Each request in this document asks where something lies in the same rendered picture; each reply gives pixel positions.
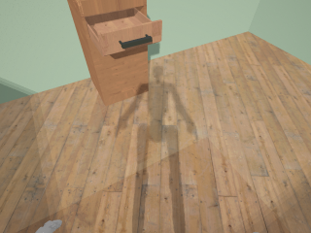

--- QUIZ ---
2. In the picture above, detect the cabinet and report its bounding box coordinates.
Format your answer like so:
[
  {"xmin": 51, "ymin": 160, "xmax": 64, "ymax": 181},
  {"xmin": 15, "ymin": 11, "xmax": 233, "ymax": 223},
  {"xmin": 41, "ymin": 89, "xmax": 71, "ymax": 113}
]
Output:
[{"xmin": 67, "ymin": 0, "xmax": 149, "ymax": 106}]

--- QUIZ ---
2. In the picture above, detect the drawer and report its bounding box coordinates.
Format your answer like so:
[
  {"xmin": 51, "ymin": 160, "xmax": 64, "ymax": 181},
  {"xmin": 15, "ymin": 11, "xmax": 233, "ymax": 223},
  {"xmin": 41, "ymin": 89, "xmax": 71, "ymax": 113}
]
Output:
[{"xmin": 85, "ymin": 7, "xmax": 162, "ymax": 56}]

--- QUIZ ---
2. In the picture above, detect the robot left hand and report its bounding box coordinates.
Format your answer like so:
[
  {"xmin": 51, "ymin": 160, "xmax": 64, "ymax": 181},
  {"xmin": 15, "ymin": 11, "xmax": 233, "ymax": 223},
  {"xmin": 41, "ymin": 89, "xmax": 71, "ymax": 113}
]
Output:
[{"xmin": 35, "ymin": 219, "xmax": 62, "ymax": 233}]

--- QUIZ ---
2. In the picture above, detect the handle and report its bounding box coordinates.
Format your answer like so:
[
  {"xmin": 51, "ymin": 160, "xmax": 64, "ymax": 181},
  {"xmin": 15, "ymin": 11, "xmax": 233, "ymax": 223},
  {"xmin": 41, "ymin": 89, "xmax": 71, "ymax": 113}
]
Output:
[{"xmin": 119, "ymin": 34, "xmax": 153, "ymax": 49}]

